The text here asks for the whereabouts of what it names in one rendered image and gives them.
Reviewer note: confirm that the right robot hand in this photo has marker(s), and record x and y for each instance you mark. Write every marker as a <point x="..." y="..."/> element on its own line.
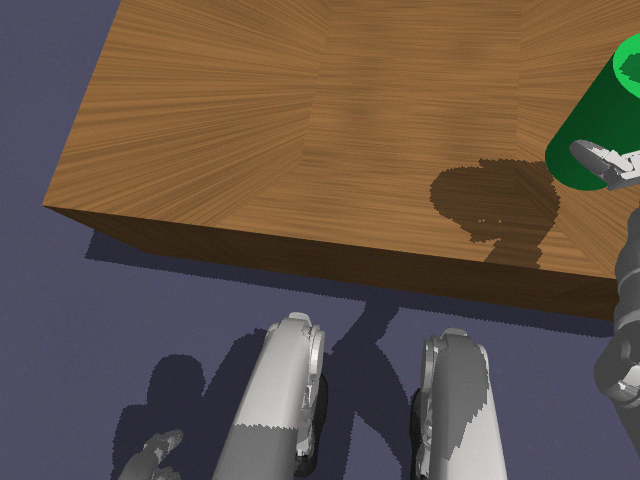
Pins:
<point x="624" y="170"/>

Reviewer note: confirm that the right robot arm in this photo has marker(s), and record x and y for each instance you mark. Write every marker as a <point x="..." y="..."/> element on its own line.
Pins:
<point x="617" y="370"/>

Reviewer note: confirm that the left robot foot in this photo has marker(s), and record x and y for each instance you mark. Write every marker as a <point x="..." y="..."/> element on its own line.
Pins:
<point x="305" y="465"/>

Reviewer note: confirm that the right robot foot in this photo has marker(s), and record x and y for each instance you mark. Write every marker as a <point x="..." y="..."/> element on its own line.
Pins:
<point x="416" y="436"/>

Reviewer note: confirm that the left robot hand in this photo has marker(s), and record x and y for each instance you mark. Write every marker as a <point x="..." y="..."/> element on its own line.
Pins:
<point x="143" y="466"/>

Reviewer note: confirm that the bottle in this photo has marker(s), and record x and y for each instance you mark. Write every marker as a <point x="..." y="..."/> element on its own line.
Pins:
<point x="608" y="115"/>

